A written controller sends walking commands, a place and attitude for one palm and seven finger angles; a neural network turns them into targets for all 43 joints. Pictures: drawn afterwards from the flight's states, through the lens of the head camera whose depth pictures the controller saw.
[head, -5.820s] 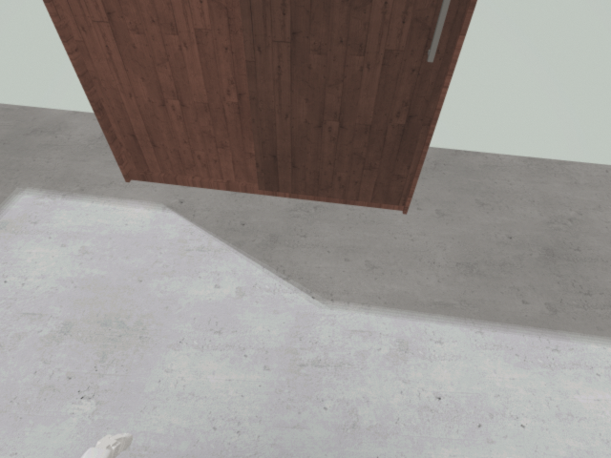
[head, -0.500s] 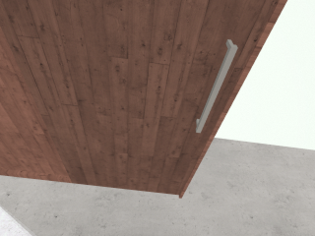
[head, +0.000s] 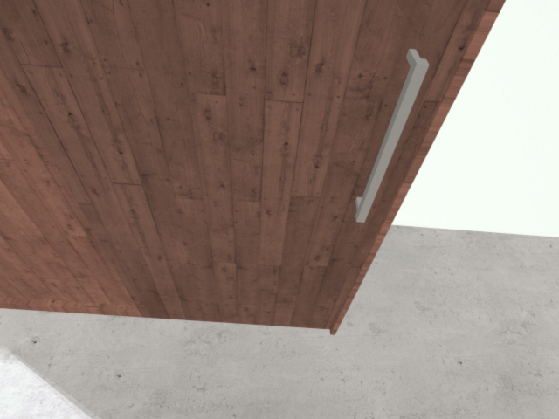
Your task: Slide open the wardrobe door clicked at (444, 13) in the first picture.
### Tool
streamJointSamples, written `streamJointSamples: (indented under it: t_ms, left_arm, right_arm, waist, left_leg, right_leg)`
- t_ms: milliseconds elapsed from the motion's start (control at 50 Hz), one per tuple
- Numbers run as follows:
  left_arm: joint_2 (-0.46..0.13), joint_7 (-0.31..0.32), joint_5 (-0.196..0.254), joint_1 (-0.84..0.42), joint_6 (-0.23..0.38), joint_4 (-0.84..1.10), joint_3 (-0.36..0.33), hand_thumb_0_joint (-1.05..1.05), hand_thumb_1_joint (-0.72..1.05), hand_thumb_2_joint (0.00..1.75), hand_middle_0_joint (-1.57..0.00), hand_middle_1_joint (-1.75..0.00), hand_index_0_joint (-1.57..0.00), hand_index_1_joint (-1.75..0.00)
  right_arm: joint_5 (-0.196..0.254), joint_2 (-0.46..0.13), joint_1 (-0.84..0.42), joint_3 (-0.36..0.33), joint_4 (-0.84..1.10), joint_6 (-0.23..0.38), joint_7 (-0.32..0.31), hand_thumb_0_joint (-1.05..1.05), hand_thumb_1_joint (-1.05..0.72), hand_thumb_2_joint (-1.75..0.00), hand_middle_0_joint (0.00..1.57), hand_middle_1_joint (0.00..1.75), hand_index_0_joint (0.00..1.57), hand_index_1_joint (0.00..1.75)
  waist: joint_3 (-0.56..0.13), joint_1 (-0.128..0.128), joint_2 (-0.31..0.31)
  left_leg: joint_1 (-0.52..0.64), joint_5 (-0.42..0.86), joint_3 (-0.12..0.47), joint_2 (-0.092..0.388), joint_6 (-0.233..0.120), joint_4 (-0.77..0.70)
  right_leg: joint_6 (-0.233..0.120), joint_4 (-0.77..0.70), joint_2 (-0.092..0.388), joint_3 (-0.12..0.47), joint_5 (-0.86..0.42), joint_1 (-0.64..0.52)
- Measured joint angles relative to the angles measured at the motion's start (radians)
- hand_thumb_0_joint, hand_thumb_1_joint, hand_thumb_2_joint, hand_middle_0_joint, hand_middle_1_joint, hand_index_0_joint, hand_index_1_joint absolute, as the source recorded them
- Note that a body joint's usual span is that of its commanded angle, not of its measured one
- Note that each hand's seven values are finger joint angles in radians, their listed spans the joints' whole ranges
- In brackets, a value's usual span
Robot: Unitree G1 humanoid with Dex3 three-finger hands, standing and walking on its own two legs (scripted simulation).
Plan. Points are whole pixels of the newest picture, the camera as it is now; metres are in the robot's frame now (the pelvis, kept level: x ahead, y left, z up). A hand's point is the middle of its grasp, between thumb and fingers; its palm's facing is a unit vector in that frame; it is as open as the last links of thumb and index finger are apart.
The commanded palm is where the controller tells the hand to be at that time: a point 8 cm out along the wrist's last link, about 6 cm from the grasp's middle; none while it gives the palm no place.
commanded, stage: look again from close up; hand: right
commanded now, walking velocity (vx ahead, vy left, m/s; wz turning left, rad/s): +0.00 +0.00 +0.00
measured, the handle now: (382, 150) +0.52 -0.14 +0.12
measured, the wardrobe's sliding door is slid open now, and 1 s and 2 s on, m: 0.00 0.00 0.00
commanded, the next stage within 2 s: raise the hand with hooked fingers in 0.34 s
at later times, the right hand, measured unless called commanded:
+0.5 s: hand out of the picture +0.03 -0.19 -0.15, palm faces +0.15 +0.96 -0.22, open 7.3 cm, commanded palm +0.10 -0.23 -0.06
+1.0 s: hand out of the picture +0.13 -0.24 -0.03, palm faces +0.20 +0.98 -0.03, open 9.4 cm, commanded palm +0.13 -0.28 -0.01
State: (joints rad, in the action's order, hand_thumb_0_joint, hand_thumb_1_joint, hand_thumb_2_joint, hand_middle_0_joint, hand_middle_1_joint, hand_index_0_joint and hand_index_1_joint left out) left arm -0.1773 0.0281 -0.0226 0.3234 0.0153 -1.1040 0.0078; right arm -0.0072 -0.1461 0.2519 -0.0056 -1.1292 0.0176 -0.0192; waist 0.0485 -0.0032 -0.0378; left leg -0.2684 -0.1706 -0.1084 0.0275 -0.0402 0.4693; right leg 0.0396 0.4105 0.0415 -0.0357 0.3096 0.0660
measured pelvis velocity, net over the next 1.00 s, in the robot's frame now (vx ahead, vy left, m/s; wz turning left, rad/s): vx -0.02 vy -0.04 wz -0.05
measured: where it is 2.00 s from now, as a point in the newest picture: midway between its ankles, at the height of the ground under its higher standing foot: outside the picture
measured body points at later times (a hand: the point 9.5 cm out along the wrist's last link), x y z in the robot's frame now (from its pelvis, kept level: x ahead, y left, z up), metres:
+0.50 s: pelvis -0.01 -0.01 +0.00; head +0.01 +0.01 +0.45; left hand -0.03 +0.20 -0.17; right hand +0.02 -0.24 -0.14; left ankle +0.06 +0.09 -0.74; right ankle -0.05 -0.14 -0.74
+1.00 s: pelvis -0.02 -0.04 -0.07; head +0.02 -0.07 +0.38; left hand +0.23 +0.18 -0.08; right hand +0.11 -0.29 -0.03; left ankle +0.06 +0.09 -0.74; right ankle -0.05 -0.14 -0.74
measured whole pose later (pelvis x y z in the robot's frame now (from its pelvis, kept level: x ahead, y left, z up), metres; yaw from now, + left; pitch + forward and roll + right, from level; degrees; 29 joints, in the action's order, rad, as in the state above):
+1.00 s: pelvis -0.02 -0.04 -0.07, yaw -3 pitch +9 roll +2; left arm -0.28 0.02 0.00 0.17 0.26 -0.44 -0.03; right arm 0.21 -0.20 0.59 -0.12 0.07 0.51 0.17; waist -0.07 -0.07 0.04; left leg -0.76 -0.37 -0.11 0.08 0.01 0.98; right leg -0.01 1.07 0.01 0.02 0.59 0.64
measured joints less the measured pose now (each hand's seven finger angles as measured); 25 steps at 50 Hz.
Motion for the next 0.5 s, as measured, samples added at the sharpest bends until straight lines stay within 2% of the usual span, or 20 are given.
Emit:
streamJointSamples:
  t_ms: [460,480,500]
  left_arm:
    - [0.044,-0.005,0.001,0.036,0.004,-0.019,0.008,0.01,0.91,0.9,-0.2,-0.3,-0.2,-0.3]
    - [0.039,0.0,0.016,0.043,0.014,0.016,0.016,0.01,0.91,0.9,-0.2,-0.3,-0.2,-0.3]
    - [0.031,0.015,0.032,0.055,0.056,0.058,0.025,0.01,0.91,0.9,-0.2,-0.3,-0.2,-0.3]
  right_arm:
    - [-0.001,0.006,0.017,-0.001,0.005,0.003,-0.009,0.01,-0.91,-0.9,0.2,0.3,0.2,0.3]
    - [0.045,0.002,0.065,-0.004,0.15,-0.051,-0.018,0.01,-0.92,-0.9,0.2,0.3,0.2,0.3]
    - [0.085,-0.006,0.121,-0.017,0.339,-0.08,-0.026,0.02,-0.93,-0.89,0.2,0.3,0.2,0.3]
  waist:
    - [0.0,-0.005,0.008]
    - [0.008,-0.007,0.009]
    - [0.019,-0.015,0.011]
  left_leg:
    - [-0.011,0.019,0.005,0.004,0.009,-0.01]
    - [-0.018,0.016,0.011,0.002,0.01,0.003]
    - [-0.021,0.011,0.02,0.003,0.011,0.018]
  right_leg:
    - [-0.009,0.019,-0.004,-0.005,-0.001,0.023]
    - [-0.009,0.037,-0.003,-0.011,0.008,0.029]
    - [-0.011,0.046,-0.005,-0.02,0.015,0.024]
